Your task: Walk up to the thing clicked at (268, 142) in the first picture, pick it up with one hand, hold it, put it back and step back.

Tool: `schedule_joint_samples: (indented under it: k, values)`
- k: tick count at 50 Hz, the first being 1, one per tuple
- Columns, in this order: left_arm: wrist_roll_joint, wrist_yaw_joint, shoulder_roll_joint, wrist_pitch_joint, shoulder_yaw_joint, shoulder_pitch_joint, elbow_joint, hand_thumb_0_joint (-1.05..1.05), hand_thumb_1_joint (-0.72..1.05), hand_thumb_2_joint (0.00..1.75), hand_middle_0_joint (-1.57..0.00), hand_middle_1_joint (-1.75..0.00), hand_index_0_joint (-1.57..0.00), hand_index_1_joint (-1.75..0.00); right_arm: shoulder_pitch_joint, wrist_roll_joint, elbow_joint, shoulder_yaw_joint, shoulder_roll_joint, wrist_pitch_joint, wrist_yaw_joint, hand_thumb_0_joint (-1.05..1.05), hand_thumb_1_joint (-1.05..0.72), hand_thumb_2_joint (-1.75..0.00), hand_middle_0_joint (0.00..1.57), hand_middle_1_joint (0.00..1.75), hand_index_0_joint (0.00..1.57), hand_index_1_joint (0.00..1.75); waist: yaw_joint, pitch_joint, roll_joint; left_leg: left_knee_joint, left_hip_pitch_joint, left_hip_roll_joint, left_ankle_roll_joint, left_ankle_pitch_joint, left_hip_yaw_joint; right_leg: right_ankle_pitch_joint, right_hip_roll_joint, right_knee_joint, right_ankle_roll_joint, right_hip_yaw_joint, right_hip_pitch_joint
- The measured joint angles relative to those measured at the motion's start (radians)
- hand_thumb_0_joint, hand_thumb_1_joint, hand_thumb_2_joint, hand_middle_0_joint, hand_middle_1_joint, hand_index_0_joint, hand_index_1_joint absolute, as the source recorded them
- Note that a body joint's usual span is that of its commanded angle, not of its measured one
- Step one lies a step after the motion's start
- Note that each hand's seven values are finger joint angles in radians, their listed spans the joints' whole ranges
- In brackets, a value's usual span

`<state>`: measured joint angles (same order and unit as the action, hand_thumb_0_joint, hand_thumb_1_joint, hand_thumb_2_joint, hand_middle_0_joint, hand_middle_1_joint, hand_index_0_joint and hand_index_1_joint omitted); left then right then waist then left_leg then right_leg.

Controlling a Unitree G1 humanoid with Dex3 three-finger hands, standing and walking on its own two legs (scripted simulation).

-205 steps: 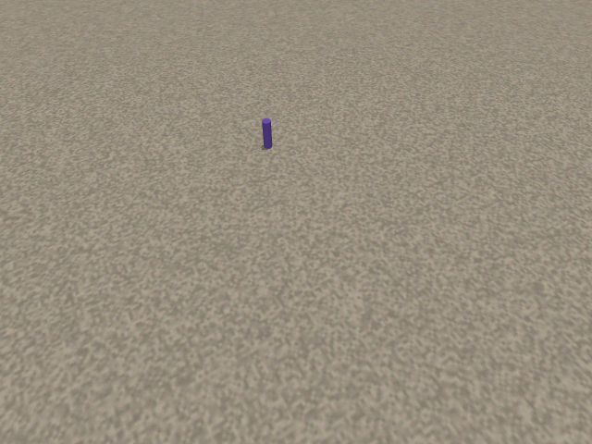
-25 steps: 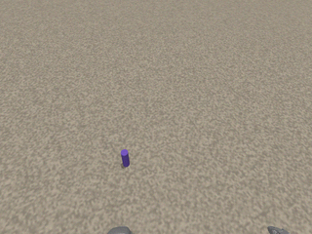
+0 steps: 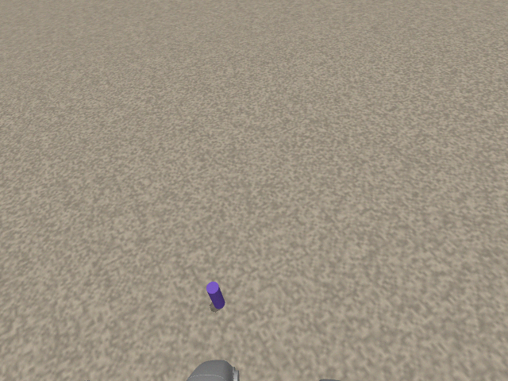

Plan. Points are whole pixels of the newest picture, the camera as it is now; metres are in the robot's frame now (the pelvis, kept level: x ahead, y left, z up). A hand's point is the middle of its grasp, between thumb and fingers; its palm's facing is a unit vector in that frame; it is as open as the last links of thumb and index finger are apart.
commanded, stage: walk up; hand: left
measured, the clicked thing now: (216, 295) +0.50 +0.22 -0.68
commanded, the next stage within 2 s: stand in 1.68 s
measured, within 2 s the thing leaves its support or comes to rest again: neither
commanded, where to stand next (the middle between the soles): +0.12 +0.04 m, yaw +0 degrees
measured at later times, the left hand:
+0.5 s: hand out of the picture +0.13 +0.30 -0.16, palm faces -0.06 -0.93 -0.35, open 7.4 cm
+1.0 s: hand (124, 334) +0.22 +0.28 -0.14, palm faces -0.06 -0.94 -0.34, open 7.4 cm
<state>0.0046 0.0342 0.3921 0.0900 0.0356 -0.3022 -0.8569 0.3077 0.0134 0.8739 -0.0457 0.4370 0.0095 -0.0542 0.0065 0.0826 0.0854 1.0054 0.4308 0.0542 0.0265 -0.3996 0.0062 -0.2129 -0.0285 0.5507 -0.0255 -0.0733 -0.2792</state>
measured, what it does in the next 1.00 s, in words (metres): walks ahead: left foot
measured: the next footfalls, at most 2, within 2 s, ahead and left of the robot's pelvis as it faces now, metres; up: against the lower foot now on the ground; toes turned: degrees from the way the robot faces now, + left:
left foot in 0.18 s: +0.16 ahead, +0.17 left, +0.00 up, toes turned +2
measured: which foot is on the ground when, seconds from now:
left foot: up 0.00-0.16, down 0.18-1.00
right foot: down 0.00-1.00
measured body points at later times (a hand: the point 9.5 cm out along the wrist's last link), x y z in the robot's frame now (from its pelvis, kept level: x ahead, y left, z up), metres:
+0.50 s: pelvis +0.08 +0.03 +0.00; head +0.09 +0.04 +0.45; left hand +0.13 +0.35 -0.14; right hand +0.16 -0.28 -0.12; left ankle +0.13 +0.16 -0.73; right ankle +0.08 -0.10 -0.73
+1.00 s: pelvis +0.10 +0.03 +0.01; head +0.11 +0.03 +0.46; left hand +0.22 +0.33 -0.11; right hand +0.18 -0.28 -0.11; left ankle +0.13 +0.16 -0.73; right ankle +0.08 -0.10 -0.73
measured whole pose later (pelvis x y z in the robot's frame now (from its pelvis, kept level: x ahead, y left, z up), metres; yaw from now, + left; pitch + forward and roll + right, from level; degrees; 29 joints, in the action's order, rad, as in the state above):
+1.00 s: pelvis +0.10 +0.03 +0.01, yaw -2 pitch -3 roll +0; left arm 0.00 0.01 0.36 0.00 0.00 -0.05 -1.13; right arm 0.06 0.01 1.16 0.00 0.37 0.02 -0.01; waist -0.01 0.05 0.00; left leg 0.39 0.16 0.06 -0.03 -0.18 0.07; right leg -0.25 -0.02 0.40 0.01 -0.02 -0.11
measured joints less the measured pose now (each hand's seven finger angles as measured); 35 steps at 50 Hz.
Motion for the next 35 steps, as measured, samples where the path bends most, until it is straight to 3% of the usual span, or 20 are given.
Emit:
schedule_joint_samples:
  k: [5, 9, 11, 14, 18, 20, 26, 35]
  values:
    - [0.011, -0.009, 0.018, -0.017, -0.005, -0.016, 0.001, 0.0, 0.9, 0.9, -0.2, -0.31, -0.21, -0.31, -0.029, 0.005, 0.009, -0.005, -0.005, 0.0, 0.001, 0.0, -0.91, -0.9, 0.2, 0.3, 0.21, 0.3, 0.015, 0.004, -0.021, -0.2, 0.027, 0.03, -0.02, 0.071, 0.007, -0.025, -0.012, -0.004, 0.017, 0.01, 0.024]
    - [0.004, -0.017, 0.03, -0.048, -0.014, 0.0, -0.021, 0.01, 0.9, 0.9, -0.2, -0.31, -0.21, -0.31, -0.051, 0.002, 0.035, -0.006, -0.008, 0.012, 0.017, 0.0, -0.91, -0.9, 0.2, 0.3, 0.21, 0.3, 0.018, 0.002, -0.046, -0.384, -0.051, 0.015, -0.023, 0.204, 0.016, -0.109, -0.03, 0.113, 0.044, 0.021, -0.007]
    - [-0.002, -0.023, 0.034, -0.07, -0.015, 0.024, -0.04, 0.01, 0.9, 0.9, -0.2, -0.3, -0.2, -0.31, -0.068, 0.007, 0.05, -0.004, -0.027, 0.02, 0.028, 0.0, -0.91, -0.9, 0.2, 0.3, 0.21, 0.3, 0.016, 0.006, -0.086, -0.352, -0.046, -0.008, -0.032, 0.191, 0.032, -0.185, -0.047, 0.191, 0.023, 0.05, -0.034]
    - [-0.003, -0.026, 0.032, -0.083, -0.019, 0.044, -0.069, 0.01, 0.9, 0.9, -0.2, -0.3, -0.2, -0.3, -0.087, 0.009, 0.053, 0.013, -0.05, 0.021, 0.025, 0.0, -0.91, -0.9, 0.2, 0.3, 0.21, 0.3, 0.004, 0.003, -0.109, -0.342, -0.052, -0.004, -0.017, 0.163, 0.04, -0.295, -0.015, 0.283, 0.005, 0.066, -0.069]
    - [-0.001, -0.022, 0.021, -0.068, -0.016, 0.051, -0.105, 0.01, 0.9, 0.9, -0.2, -0.3, -0.2, -0.3, -0.109, 0.009, 0.056, 0.029, -0.057, 0.018, 0.025, 0.0, -0.9, -0.9, 0.2, 0.3, 0.21, 0.3, -0.009, -0.007, -0.116, -0.345, -0.062, 0.005, -0.025, 0.151, 0.047, -0.206, -0.006, 0.158, -0.003, 0.046, -0.038]
    - [0.009, -0.024, 0.007, -0.065, -0.013, 0.058, -0.128, 0.01, 0.9, 0.9, -0.2, -0.3, -0.2, -0.3, -0.12, 0.003, 0.067, 0.032, -0.05, 0.009, 0.028, 0.0, -0.9, -0.9, 0.2, 0.3, 0.21, 0.3, -0.011, -0.007, -0.094, -0.324, -0.063, 0.019, -0.034, 0.132, 0.037, -0.103, 0.007, 0.104, 0.019, 0.036, -0.01]
    - [0.009, -0.016, -0.012, -0.074, -0.027, 0.078, -0.179, 0.01, 0.9, 0.9, -0.2, -0.3, -0.2, -0.3, -0.144, -0.007, 0.127, 0.044, -0.059, 0.011, 0.032, 0.0, -0.9, -0.9, 0.2, 0.3, 0.21, 0.3, -0.005, -0.032, -0.084, -0.389, -0.11, 0.009, -0.041, 0.138, 0.042, -0.108, 0.001, 0.056, 0.039, 0.041, 0.027]
    - [-0.007, -0.023, -0.017, -0.073, -0.032, 0.174, -0.22, 0.01, 0.9, 0.9, -0.2, -0.3, -0.2, -0.3, -0.212, -0.015, 0.201, 0.052, -0.069, 0.021, 0.042, 0.0, -0.9, -0.9, 0.2, 0.3, 0.21, 0.3, -0.003, -0.014, -0.077, -0.473, -0.175, 0.005, -0.045, 0.16, 0.049, -0.088, -0.001, -0.022, 0.04, 0.044, 0.088]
